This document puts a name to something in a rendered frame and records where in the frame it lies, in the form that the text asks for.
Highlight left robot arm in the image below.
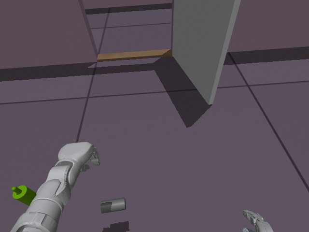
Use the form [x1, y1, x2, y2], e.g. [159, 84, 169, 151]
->
[10, 158, 81, 232]

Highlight left robot hand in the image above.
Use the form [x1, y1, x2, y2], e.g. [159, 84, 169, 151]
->
[58, 142, 100, 172]

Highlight right robot hand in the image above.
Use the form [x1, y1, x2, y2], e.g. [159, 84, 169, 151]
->
[242, 210, 274, 232]

